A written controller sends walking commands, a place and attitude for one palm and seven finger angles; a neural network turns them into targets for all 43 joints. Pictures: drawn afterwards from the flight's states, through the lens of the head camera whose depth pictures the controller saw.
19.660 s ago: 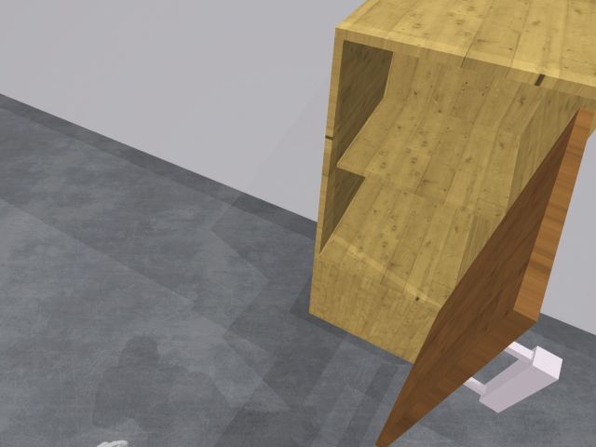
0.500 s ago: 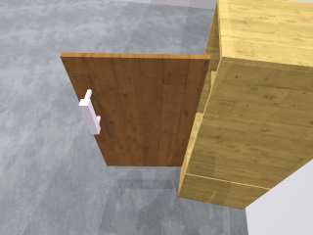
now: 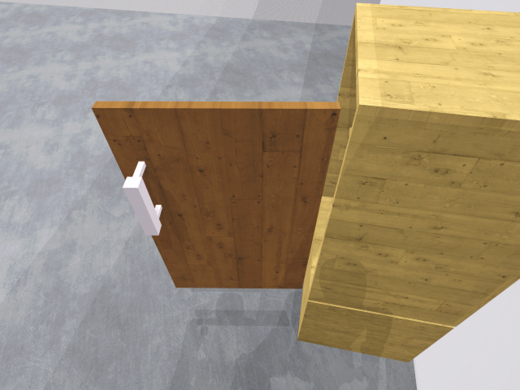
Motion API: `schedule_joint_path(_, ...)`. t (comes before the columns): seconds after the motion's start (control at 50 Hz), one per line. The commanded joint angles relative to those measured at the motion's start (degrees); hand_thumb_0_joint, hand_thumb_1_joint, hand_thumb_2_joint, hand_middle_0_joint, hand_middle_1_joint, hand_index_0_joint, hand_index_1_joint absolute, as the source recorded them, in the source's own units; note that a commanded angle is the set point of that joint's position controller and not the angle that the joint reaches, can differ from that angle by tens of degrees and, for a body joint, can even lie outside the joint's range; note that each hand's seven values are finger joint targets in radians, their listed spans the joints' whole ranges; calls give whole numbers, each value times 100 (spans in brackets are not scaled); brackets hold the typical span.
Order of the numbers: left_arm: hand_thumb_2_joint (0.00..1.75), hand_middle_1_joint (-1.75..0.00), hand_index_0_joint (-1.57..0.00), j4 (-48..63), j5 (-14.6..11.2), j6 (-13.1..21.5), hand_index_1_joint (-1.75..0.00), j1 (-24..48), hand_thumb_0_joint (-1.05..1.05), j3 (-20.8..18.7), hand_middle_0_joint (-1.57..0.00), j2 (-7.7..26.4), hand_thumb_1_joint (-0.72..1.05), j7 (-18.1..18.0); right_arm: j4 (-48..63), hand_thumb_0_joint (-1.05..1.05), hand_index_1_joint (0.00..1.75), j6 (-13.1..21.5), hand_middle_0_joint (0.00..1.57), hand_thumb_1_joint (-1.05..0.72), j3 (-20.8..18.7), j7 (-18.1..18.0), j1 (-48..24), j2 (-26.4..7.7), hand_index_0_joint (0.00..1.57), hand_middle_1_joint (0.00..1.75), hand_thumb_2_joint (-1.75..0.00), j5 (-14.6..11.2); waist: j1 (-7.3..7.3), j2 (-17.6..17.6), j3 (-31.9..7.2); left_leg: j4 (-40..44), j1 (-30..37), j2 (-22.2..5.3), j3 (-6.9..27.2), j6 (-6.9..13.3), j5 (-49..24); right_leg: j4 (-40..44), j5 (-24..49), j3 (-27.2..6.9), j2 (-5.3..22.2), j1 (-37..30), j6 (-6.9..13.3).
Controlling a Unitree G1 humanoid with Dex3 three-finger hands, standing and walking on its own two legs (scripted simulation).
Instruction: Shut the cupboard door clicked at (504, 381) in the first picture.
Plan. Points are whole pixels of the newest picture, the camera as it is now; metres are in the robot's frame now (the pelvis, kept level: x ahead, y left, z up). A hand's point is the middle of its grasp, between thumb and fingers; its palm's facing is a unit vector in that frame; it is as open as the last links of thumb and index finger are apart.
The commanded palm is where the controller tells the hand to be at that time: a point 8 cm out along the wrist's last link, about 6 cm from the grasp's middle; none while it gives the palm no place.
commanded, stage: come to a stop and stand still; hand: left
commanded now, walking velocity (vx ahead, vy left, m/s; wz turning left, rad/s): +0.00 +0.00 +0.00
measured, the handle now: (147, 199) +0.41 +0.23 +0.05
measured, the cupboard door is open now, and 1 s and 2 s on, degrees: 100 100 100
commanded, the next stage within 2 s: look again from close up in 0.18 s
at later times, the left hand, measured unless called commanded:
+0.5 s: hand out of the picture +0.00 +0.16 -0.17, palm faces +0.01 -0.98 -0.20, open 7.4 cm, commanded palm none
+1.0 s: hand out of the picture +0.12 +0.18 -0.09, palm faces +0.21 -0.95 -0.22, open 7.3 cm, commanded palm +0.10 +0.21 -0.06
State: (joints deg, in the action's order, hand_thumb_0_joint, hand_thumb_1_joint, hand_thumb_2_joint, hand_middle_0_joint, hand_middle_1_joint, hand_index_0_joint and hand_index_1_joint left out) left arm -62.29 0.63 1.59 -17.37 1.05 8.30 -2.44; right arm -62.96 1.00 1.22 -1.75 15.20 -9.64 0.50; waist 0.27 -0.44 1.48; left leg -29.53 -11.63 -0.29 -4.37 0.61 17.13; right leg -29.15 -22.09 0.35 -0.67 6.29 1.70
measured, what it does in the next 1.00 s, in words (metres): stands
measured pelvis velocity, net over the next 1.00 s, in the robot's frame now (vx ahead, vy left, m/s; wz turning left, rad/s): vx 0.00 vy -0.01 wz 0.02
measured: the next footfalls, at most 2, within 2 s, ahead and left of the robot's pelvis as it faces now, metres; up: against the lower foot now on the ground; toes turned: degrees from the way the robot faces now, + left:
none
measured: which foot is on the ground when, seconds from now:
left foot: down 0.00-1.00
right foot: down 0.00-1.00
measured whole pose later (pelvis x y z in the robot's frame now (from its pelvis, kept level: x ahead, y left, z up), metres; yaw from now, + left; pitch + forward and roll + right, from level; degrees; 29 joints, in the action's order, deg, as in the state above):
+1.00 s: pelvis +0.00 -0.01 +0.00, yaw +1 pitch +1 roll +2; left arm -17.6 -6.7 2.4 -28.8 -0.3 10.1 -6.2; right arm -52.8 14.1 0.4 -4.5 19.0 -11.2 -2.3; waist 0.8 0.3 0.9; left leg -30.1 -14.0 0.4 -3.8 -0.2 16.8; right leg -41.1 -21.4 2.4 0.6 14.1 1.8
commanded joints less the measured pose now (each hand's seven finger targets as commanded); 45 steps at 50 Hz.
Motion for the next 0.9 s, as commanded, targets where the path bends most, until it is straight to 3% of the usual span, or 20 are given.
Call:
schedule_joint_path(0.0, 90, -30, -20, 152, -10, 12, -30, -441, 0, -112, -20, 657, 90, -50, 156, 0, 30, 83, 20, -90, -75, -21, 243, -462, 20, 30, -90, 19, -30, 165, 137, 429, 236, -509, 522, 170, -1692, 530, 2322, -475, 589, 331, 116)
schedule_joint_path(0.04, 90, -30, -20, 162, -6, 13, -30, -433, 0, -120, -20, 688, 90, -50, 141, 0, 30, 86, 20, -90, -77, -28, 197, -460, 20, 30, -90, 14, -47, 67, 155, 430, 256, -499, 507, 163, -1807, 559, 2516, -490, 609, 289, 103)
schedule_joint_path(0.12, 90, -30, -20, 166, -1, 3, -30, -414, 0, -128, -20, 735, 90, -38, 130, 0, 30, 64, 20, -90, -73, -26, 107, -460, 20, 30, -90, 6, -67, 270, 193, 477, 276, -500, 455, 146, -1670, 648, 2670, -483, 619, 254, 75)
schedule_joint_path(0.18, 90, -30, -20, 169, -6, -1, -30, -365, 0, -138, -20, 779, 90, -41, 116, 0, 30, 55, 20, -90, -76, -29, 119, -508, 20, 30, -90, 12, -49, 203, 77, 499, 336, -505, 455, 120, -1749, 636, 2792, -495, 644, 173, 79)
schedule_joint_path(0.54, 90, -30, -20, 49, -5, -22, -30, -440, 0, -132, -20, 732, 90, -24, 9, 0, 30, 41, 20, -90, -94, -54, 49, -493, 20, 30, -90, 1, -76, 187, 191, 614, 431, -537, 423, 110, -1708, 798, 2717, -494, 649, 207, 34)
schedule_joint_path(0.76, 90, -30, -20, 14, -7, -18, -30, -467, 0, -149, -20, 726, 90, -25, -34, 0, 30, 53, 20, -90, -101, -71, 84, -485, 20, 30, -90, 4, -80, 131, 25, 616, 531, -555, 425, 106, -1891, 772, 2861, -510, 661, 116, 38)
schedule_joint_path(0.84, 90, -30, -20, 10, -3, -31, -30, -434, 0, -152, -20, 709, 90, -18, -60, 0, 30, 48, 20, -90, -100, -67, 86, -480, 20, 30, -90, 5, -90, 120, 207, 697, 438, -555, 442, 110, -1745, 823, 2545, -479, 646, 206, 40)
schedule_joint_path(0.86, 90, -30, -20, -108, 112, 184, -30, -850, 0, -174, -20, 724, 90, -243, 347, 0, 30, 105, 20, -90, -189, -13, -373, -622, 20, 30, -90, -44, -184, 60, 214, -813, 89, -521, 196, -24, -2367, 809, 5440, -860, 981, 494, -339)
schedule_joint_path(0.88, 90, -30, -20, 9249, -762, 1779, -30, 4130, 0, -2033, -20, 3711, 90, -358, 1736, 0, 30, 1254, 20, -90, -317, -574, 594, -1789, 20, 30, -90, -243, 838, -611, -2290, -714, 2483, -249, 261, 219, -3059, -985, 4998, 109, 318, 795, -157)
